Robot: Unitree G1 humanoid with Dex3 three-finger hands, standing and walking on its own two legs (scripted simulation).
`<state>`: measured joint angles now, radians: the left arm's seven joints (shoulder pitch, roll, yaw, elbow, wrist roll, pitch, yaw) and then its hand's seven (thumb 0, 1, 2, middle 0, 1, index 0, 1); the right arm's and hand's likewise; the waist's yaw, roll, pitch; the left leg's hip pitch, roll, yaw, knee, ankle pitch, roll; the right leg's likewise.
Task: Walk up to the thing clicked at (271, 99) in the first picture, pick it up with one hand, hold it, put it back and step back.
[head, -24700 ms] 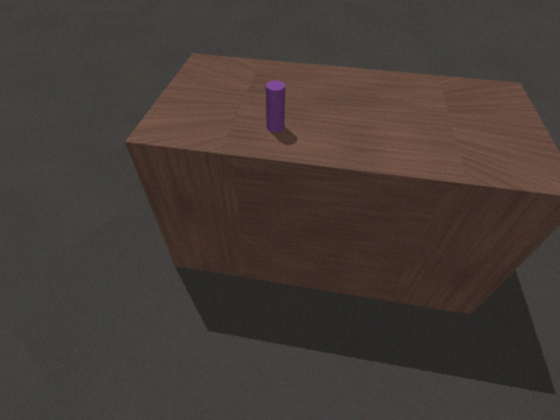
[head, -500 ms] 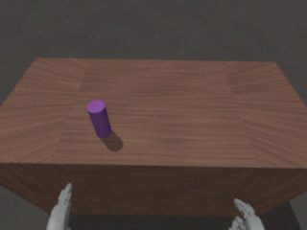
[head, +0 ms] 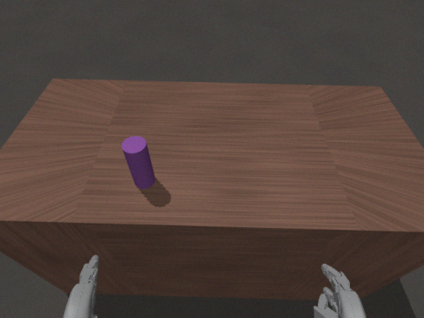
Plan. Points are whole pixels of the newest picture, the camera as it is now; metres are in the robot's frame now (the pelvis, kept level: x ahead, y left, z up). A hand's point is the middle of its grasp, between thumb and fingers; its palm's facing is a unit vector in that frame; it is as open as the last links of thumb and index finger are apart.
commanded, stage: home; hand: left
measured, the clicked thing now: (139, 163) +0.46 +0.18 -0.01
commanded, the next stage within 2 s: stand in 1.40 s
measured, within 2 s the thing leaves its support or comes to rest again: neither
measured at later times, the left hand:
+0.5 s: hand (114, 304) +0.17 +0.18 -0.05, palm faces +0.10 -0.96 -0.27, open 17.6 cm
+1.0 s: hand (114, 303) +0.18 +0.18 -0.05, palm faces +0.10 -0.96 -0.26, open 17.5 cm
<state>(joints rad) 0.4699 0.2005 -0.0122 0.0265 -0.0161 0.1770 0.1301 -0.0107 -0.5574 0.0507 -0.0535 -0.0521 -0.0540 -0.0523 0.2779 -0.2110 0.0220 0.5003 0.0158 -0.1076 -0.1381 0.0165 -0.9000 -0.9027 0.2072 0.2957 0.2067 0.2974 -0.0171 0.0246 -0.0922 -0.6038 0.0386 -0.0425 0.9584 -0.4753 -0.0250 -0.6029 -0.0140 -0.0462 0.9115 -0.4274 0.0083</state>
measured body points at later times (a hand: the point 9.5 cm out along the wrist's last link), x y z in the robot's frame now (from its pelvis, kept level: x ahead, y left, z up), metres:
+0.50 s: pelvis +0.00 +0.01 +0.00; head +0.02 +0.01 +0.45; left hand +0.16 +0.23 -0.03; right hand +0.16 -0.24 -0.07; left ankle +0.01 +0.13 -0.69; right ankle +0.02 -0.13 -0.69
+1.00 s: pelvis +0.01 +0.01 +0.00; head +0.03 +0.01 +0.45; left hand +0.17 +0.23 -0.03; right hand +0.16 -0.24 -0.07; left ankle +0.01 +0.13 -0.69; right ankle +0.02 -0.13 -0.69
